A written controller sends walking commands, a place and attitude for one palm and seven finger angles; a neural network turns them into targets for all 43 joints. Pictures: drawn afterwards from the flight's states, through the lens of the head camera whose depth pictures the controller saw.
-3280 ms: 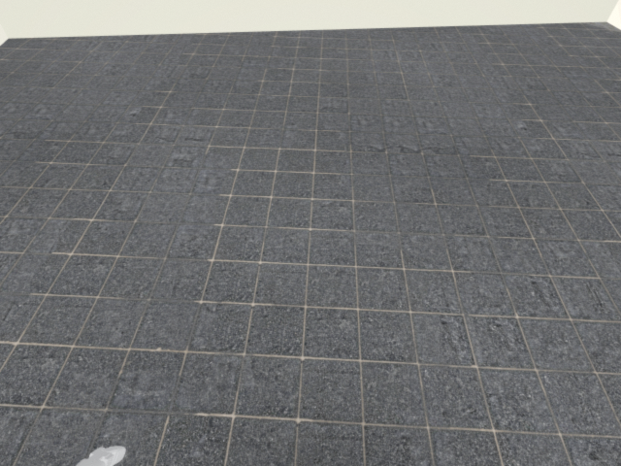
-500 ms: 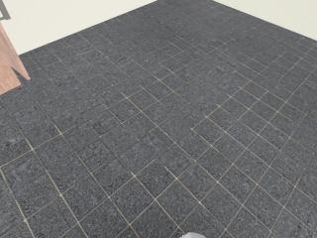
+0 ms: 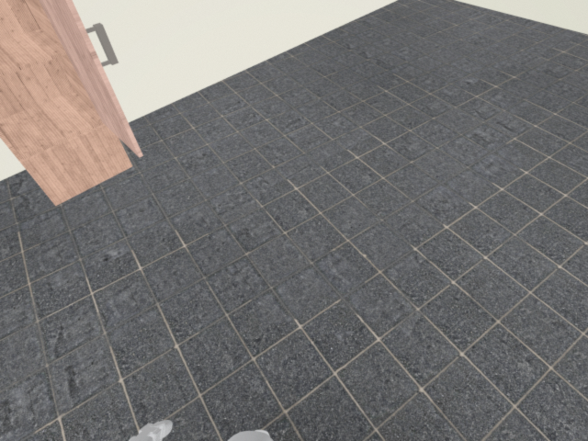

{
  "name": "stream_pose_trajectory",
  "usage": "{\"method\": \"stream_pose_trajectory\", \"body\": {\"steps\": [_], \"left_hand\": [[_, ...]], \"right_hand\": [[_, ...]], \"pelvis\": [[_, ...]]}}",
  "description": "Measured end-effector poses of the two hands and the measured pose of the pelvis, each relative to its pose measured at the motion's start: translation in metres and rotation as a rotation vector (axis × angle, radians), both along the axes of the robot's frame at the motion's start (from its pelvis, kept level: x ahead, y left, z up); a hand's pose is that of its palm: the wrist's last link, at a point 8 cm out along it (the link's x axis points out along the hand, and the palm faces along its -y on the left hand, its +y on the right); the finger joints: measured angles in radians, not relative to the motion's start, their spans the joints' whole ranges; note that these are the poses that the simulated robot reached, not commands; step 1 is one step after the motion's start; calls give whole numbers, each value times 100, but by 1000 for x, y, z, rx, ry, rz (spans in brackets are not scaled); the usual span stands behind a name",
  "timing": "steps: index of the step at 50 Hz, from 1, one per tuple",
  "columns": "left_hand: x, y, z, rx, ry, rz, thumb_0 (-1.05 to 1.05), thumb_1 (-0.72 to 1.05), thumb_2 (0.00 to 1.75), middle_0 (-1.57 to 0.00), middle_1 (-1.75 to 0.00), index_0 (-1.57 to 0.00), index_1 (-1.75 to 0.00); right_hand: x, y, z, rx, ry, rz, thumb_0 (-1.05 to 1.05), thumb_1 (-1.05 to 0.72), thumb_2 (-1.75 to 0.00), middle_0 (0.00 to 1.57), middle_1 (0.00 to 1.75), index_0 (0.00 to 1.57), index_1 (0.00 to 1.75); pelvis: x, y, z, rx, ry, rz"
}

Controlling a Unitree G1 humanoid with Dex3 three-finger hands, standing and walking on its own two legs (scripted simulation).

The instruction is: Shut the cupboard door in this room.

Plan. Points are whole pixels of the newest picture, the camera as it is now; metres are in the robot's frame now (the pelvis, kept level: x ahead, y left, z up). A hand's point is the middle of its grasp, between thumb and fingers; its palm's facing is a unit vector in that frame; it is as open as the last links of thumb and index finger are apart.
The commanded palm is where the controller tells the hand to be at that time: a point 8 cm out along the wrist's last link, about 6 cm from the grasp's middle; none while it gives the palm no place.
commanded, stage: stand and wait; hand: left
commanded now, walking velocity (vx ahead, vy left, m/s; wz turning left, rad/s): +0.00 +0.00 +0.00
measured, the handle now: (100, 46) +1.28 +0.69 -0.03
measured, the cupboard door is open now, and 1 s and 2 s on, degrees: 90 90 90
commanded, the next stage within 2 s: turn or walk to find it in 0.44 s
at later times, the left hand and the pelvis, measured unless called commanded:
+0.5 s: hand out of the picture -0.05 +0.22 -0.18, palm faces +0.10 -0.97 -0.21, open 7.4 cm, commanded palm none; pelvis -0.02 +0.03 +0.00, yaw +2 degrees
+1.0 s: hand out of the picture -0.03 +0.22 -0.17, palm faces +0.13 -0.97 -0.21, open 7.4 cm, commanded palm none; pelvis -0.04 +0.03 +0.00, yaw +5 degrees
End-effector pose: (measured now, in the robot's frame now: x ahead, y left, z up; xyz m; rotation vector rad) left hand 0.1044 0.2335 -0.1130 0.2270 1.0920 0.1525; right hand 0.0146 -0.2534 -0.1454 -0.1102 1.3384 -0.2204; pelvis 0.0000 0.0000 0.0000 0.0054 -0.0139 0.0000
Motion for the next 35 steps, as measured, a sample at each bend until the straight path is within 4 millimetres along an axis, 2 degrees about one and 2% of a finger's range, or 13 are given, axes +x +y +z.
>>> {"method": "stream_pose_trajectory", "body": {"steps": [4, 8, 14, 18, 21, 27, 35], "left_hand": [[-33, 1, -2, -3, 53, 43, 1, 91, 90, -21, -30, -20, -30], [-68, 8, -11, -20, 116, 86, 1, 91, 90, -21, -30, -20, -30], [-123, 31, -38, -63, 236, 165, 1, 91, 90, -21, -30, -20, -30], [-149, 39, -40, -71, 319, 178, 1, 91, 90, -20, -30, -20, -30], [-159, 39, -37, -73, 339, 177, 1, 91, 90, -20, -30, -20, -30], [-168, 28, -32, -78, 331, 166, 1, 91, 90, -20, -30, -20, -30], [-158, 31, -37, -99, 266, 188, 1, 91, 90, -20, -30, -20, -30]], "right_hand": [[9, -6, 5, -11, -11, 33, 1, -91, -90, 20, 30, 20, 30], [21, 1, 9, -26, -20, 75, 1, -91, -90, 19, 30, 20, 30], [43, 31, 12, -57, -73, 149, 1, -91, -90, 19, 30, 20, 30], [48, 56, 18, -39, -104, 167, 1, -91, -90, 19, 30, 20, 30], [49, 67, 18, -21, -118, 165, 0, -92, -90, 20, 30, 20, 30], [42, 69, 10, 10, -123, 142, 0, -93, -90, 20, 30, 20, 30], [6, 63, 7, -12, -32, 161, 0, -92, -90, 20, 30, 20, 30]], "pelvis": [[-4, -1, 3, 9, -12, 27], [-7, 5, 3, 13, -13, 43], [-14, 26, -6, -8, -11, 55], [-17, 32, -1, 0, -18, 36], [-20, 34, 1, 1, -18, 34], [-26, 36, 1, -1, -26, 41], [-37, 41, -2, -10, -10, 82]]}}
